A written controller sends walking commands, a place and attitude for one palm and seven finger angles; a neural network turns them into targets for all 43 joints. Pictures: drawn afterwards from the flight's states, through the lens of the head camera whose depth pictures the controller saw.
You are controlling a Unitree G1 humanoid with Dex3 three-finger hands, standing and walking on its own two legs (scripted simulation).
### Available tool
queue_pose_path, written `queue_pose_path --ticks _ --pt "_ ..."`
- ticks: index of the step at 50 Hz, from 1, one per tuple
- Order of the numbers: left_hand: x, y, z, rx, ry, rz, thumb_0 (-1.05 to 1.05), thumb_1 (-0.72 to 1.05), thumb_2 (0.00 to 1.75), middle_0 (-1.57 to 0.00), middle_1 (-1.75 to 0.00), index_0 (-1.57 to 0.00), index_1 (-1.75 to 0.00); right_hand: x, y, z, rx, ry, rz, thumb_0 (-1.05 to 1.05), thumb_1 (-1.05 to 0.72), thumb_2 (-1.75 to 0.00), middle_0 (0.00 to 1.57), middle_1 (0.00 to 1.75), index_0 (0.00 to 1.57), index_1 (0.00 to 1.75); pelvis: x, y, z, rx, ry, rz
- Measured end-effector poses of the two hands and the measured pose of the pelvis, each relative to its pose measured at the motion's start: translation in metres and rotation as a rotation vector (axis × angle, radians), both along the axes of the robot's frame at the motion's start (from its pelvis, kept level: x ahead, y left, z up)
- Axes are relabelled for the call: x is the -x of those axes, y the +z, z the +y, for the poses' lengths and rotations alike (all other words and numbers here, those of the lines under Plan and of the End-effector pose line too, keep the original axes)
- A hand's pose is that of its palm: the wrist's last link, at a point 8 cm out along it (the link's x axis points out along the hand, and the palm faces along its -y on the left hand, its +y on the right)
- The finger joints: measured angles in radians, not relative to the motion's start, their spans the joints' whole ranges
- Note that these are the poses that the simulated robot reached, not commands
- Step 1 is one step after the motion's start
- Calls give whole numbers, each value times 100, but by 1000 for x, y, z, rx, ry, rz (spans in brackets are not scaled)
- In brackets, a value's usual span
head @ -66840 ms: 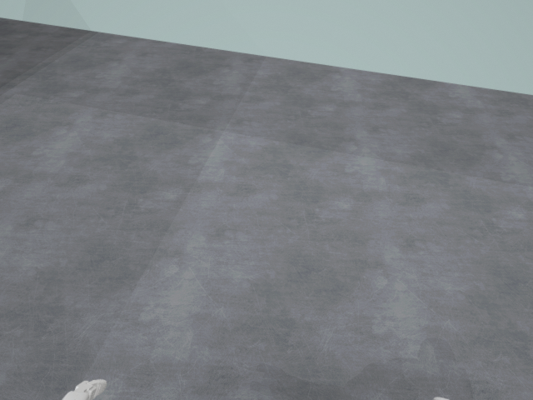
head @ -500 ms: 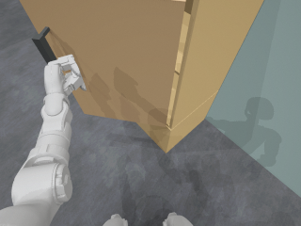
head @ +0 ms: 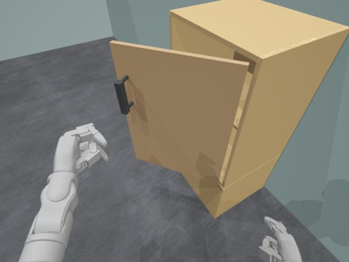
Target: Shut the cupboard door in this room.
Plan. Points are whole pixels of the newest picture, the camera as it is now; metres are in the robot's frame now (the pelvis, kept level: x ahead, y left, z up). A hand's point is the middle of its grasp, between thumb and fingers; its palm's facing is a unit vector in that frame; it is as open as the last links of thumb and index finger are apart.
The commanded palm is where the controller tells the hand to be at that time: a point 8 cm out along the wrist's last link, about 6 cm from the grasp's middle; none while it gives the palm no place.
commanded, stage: draw the hand back to the body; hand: left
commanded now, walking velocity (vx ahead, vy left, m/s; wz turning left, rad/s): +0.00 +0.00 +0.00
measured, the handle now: (125, 94) +0.64 +0.22 +0.04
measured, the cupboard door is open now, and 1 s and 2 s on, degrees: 38 38 38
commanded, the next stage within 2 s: step back with the hand held close in 0.88 s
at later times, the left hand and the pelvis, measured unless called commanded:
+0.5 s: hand (14, 186) +0.20 +0.28 +0.17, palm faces +0.44 -0.81 -0.40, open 6.1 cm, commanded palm +0.15 +0.32 +0.19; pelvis +0.01 +0.02 +0.01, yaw +0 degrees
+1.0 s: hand (21, 183) +0.20 +0.27 +0.18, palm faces +0.46 -0.79 -0.40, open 7.4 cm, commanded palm +0.15 +0.30 +0.19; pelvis +0.01 +0.00 +0.01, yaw +0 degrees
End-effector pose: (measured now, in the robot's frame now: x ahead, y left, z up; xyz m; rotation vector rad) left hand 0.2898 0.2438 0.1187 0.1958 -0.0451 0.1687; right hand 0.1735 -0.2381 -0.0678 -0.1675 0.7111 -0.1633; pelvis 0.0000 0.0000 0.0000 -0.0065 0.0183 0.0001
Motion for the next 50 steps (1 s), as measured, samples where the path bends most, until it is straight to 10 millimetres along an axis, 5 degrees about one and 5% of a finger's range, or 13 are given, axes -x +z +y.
queue_pose_path --ticks 6,13,29,38,50 --pt "35 18 26 -48 90 -20 2 90 90 -96 -112 -96 -113 -20 13 30 -18 82 -47 1 -91 -90 20 29 20 30 -2 7 7 3 8 -46" --pt "73 34 45 -105 153 -31 2 90 90 -77 -91 -77 -92 -19 8 51 -46 131 -27 1 -91 -90 20 29 20 30 -6 12 14 1 8 -75" --pt "147 71 80 -284 322 -61 2 90 90 -34 -44 -34 -45 -6 -3 35 -21 109 5 2 -91 -90 20 30 20 30 -11 13 14 2 10 -92" --pt "140 54 70 -214 331 -37 2 90 90 -23 -32 -23 -33 -13 3 26 6 112 -25 2 -91 -90 20 29 20 30 -8 13 9 -3 16 -91" --pt "131 74 58 -270 288 -95 1 89 90 -22 -30 -21 -31 -17 4 22 -22 96 -55 2 -91 -90 20 29 20 30 -14 13 1 -4 4 -93"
